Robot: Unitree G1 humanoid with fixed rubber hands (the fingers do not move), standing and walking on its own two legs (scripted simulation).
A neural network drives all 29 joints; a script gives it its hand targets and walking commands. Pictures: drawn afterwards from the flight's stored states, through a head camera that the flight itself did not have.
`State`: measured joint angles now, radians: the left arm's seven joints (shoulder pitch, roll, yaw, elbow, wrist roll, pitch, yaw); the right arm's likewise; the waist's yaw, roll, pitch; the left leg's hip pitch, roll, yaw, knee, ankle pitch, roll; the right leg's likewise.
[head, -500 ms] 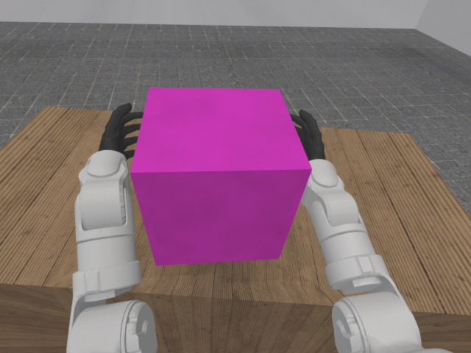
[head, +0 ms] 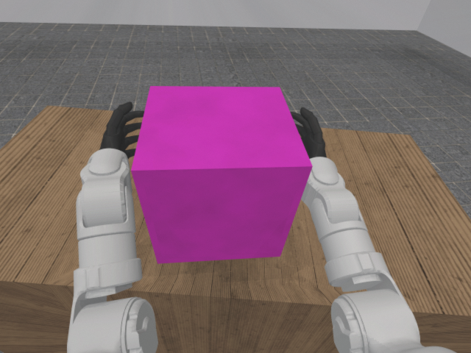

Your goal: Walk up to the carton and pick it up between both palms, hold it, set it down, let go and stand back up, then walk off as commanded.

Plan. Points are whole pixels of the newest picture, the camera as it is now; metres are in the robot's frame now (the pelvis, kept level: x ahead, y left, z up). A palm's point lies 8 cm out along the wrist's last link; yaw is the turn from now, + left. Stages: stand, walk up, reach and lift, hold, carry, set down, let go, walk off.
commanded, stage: hold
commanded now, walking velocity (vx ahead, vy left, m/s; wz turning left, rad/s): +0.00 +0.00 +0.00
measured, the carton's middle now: (218, 175) +0.37 +0.00 +0.14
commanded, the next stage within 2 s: none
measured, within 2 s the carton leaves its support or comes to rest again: neither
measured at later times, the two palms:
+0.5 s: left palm (112, 153) +0.36 +0.16 +0.20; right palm (309, 157) +0.36 -0.15 +0.18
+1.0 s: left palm (112, 151) +0.36 +0.17 +0.20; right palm (307, 152) +0.37 -0.15 +0.19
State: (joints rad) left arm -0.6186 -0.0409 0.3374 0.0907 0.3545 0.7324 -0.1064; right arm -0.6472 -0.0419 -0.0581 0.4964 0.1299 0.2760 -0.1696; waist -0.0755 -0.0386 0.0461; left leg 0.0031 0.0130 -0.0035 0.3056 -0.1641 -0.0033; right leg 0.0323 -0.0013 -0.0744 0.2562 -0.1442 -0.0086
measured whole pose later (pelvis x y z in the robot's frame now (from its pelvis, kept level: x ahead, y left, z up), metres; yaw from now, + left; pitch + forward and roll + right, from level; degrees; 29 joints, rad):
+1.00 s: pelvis +0.01 +0.00 +0.00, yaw +1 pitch -8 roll -1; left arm -0.59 -0.02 0.32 0.05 0.34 0.74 -0.12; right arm -0.64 -0.04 -0.04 0.48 0.15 0.27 -0.18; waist -0.08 -0.05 0.04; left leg 0.00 0.01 -0.01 0.31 -0.17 -0.01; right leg 0.04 0.00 -0.08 0.25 -0.15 -0.01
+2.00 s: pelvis +0.01 +0.00 +0.00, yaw +0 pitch -9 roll -1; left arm -0.56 -0.04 0.33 0.01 0.35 0.74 -0.11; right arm -0.62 -0.05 0.00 0.46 0.16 0.28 -0.20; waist -0.08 -0.05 0.05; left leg 0.03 0.01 0.00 0.30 -0.18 0.00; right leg 0.07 0.00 -0.07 0.24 -0.15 -0.01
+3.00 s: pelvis +0.01 +0.00 +0.00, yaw +1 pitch -8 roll -1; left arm -0.56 -0.04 0.31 -0.01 0.34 0.74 -0.11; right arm -0.60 -0.06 -0.01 0.41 0.16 0.28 -0.20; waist -0.08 -0.06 0.05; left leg 0.01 0.01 0.00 0.31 -0.17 0.00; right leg 0.05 0.00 -0.07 0.24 -0.15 -0.01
